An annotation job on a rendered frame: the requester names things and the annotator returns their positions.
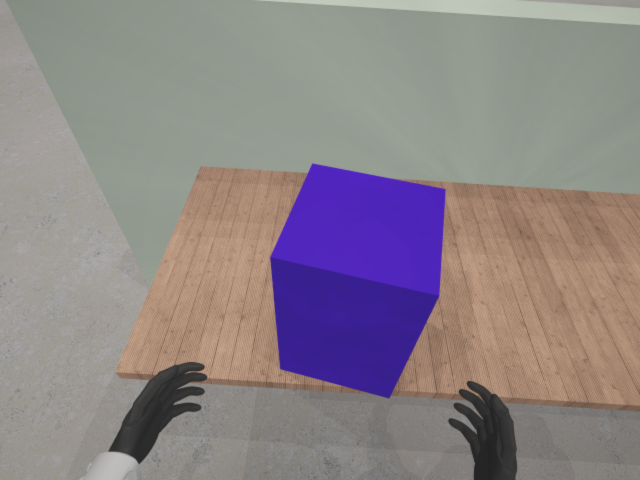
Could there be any robot right hand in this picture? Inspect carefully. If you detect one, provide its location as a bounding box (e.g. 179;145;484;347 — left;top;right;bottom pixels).
448;381;517;480

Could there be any carton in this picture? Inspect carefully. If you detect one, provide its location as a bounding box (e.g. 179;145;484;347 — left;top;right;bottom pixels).
270;163;446;398

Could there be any robot left forearm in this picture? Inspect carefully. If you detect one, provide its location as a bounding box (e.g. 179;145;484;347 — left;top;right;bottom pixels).
78;452;142;480

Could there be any robot left hand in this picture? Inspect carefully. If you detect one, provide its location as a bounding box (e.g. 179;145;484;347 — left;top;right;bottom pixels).
108;362;207;464

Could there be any table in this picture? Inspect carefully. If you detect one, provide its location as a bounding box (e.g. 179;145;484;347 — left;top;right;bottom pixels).
115;166;640;412

